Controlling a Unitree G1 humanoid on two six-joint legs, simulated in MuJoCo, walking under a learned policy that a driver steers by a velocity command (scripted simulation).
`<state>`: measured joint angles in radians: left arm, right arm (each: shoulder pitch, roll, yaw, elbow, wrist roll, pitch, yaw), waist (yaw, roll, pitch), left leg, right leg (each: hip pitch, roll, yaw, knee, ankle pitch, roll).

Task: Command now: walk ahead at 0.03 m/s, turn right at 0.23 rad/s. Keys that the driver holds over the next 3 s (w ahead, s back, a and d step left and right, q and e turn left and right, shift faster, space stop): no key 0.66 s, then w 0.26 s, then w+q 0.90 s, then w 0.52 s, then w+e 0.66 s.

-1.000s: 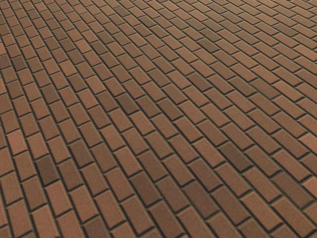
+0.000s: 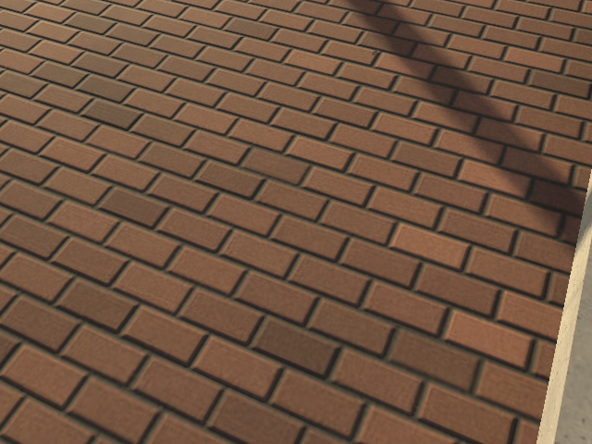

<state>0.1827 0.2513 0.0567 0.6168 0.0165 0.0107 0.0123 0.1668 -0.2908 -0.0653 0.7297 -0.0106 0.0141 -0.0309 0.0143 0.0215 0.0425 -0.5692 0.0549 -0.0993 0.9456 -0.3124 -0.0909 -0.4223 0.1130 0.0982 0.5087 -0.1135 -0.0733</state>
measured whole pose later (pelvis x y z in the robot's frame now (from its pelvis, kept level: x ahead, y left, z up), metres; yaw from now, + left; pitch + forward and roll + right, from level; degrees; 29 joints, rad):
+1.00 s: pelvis +0.15 +0.04 +0.00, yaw -1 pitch +0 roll +0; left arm 0.21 0.25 0.07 0.80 -0.01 -0.10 -0.03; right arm 0.40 -0.27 -0.08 0.72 0.03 -0.02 -0.02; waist -0.01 0.05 0.00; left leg -0.22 -0.02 -0.08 0.82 -0.48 0.01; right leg -0.28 0.02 -0.04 0.57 -0.29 -0.05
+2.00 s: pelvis +0.68 +0.11 +0.00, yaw +29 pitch +2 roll -1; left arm 0.12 0.27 0.04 0.70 0.00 -0.12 -0.02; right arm 0.37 -0.30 -0.05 0.74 0.03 -0.04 -0.01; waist -0.04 0.03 0.00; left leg -0.27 -0.10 -0.19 1.01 -0.49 0.04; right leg -0.42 0.05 0.01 0.55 -0.17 -0.02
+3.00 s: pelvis +1.14 +0.35 -0.02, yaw +13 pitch +1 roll +1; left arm 0.07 0.27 0.05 0.63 -0.02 -0.03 -0.05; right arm 0.33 -0.30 -0.07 0.86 0.01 -0.04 -0.02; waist -0.05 -0.02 0.06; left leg 0.02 0.08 0.25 0.62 -0.47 -0.03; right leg -0.51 0.01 -0.06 0.62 -0.12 -0.10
